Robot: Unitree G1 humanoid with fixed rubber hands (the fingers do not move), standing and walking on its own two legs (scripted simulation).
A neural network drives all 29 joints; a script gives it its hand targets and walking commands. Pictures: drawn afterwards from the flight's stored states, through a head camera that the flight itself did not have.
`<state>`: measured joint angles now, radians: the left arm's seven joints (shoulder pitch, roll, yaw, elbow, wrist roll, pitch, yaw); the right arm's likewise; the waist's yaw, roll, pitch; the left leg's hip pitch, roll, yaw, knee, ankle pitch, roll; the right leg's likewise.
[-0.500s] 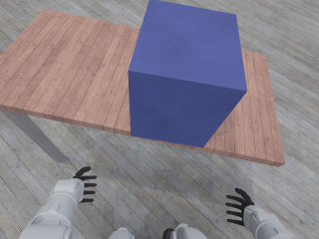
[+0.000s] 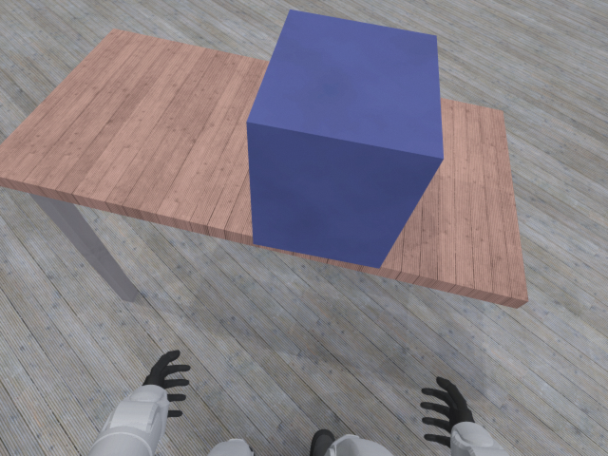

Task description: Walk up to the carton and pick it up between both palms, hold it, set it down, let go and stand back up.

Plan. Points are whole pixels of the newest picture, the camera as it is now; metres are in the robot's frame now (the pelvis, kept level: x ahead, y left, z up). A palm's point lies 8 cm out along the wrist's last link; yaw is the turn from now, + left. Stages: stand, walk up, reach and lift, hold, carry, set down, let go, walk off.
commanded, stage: reach and lift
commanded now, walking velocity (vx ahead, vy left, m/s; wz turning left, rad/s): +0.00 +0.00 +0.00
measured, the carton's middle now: (337, 148) +0.54 -0.03 +0.04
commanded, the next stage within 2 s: none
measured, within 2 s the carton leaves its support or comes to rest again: neither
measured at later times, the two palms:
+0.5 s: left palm (157, 396) +0.19 +0.21 -0.11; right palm (447, 434) +0.16 -0.19 -0.10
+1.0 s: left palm (159, 320) +0.28 +0.21 -0.04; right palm (446, 367) +0.23 -0.18 -0.04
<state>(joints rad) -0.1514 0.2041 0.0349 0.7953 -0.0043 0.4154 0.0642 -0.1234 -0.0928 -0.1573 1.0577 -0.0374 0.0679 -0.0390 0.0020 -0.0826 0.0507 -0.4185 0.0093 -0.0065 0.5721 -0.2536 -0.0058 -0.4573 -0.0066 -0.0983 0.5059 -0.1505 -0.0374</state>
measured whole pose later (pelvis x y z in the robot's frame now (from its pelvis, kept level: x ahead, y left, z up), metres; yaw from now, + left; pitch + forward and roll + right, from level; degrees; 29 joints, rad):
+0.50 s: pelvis -0.05 +0.01 -0.03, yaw +0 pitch +2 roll -1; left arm -0.25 0.17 -0.02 0.89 -0.07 0.27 0.10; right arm -0.11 -0.06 -0.14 0.84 0.00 0.12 -0.08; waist -0.02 -0.04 -0.02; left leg -0.54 0.00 0.00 0.79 -0.30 0.03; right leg -0.57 -0.03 -0.09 0.70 -0.18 -0.02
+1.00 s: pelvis -0.07 +0.04 -0.06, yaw -1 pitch +6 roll -4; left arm -0.50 0.22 -0.14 0.94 -0.21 0.17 0.16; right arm -0.42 -0.10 -0.22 0.91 0.02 0.14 -0.04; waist -0.05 0.04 -0.20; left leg -0.77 -0.03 -0.06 1.05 -0.44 0.03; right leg -0.77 0.07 -0.01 0.95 -0.24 0.01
